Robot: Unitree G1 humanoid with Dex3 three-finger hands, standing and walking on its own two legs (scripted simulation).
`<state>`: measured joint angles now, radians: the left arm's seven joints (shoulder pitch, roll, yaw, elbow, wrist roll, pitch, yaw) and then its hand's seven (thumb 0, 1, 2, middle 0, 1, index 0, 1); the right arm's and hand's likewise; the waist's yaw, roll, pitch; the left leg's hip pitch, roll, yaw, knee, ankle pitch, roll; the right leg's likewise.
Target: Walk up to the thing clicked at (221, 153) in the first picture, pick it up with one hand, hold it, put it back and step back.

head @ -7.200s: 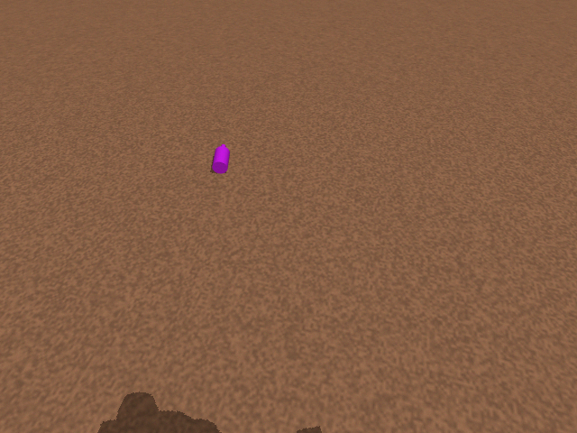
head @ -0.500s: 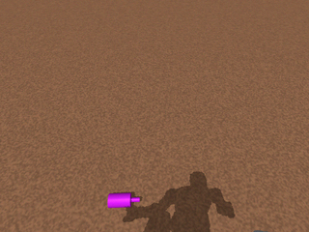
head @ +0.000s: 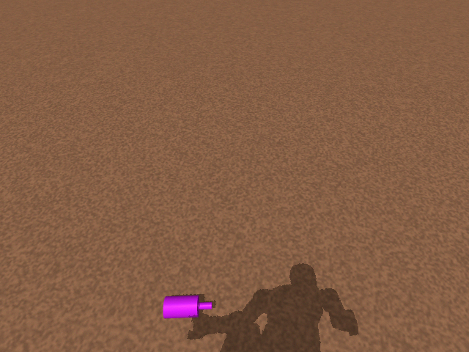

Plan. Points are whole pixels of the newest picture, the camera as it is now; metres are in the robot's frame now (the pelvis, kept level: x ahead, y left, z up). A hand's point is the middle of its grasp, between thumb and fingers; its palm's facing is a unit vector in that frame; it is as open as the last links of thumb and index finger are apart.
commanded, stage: stand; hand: left
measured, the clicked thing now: (188, 306) +0.41 +0.20 -0.74
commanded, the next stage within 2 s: none
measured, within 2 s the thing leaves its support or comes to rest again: neither
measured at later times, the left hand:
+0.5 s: hand out of the picture +0.07 +0.26 -0.16, palm faces -0.02 -0.94 -0.34, open 7.4 cm
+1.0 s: hand out of the picture +0.07 +0.26 -0.16, palm faces -0.03 -0.94 -0.35, open 7.4 cm
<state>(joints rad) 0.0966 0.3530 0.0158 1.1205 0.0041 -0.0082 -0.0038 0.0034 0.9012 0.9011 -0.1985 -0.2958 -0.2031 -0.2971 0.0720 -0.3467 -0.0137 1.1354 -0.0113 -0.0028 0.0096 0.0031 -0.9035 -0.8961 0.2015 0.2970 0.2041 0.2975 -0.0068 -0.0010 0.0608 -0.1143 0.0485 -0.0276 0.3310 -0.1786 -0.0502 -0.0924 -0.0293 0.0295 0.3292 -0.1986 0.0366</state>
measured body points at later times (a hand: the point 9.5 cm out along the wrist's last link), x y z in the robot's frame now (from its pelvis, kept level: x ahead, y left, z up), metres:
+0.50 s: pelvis +0.00 +0.00 +0.00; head +0.01 +0.00 +0.45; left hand +0.08 +0.31 -0.13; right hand +0.07 -0.30 -0.13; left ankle +0.00 +0.15 -0.75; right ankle -0.01 -0.14 -0.75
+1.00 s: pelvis +0.00 +0.00 +0.00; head +0.02 +0.00 +0.45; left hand +0.07 +0.31 -0.13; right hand +0.07 -0.30 -0.13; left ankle +0.00 +0.15 -0.75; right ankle -0.01 -0.14 -0.75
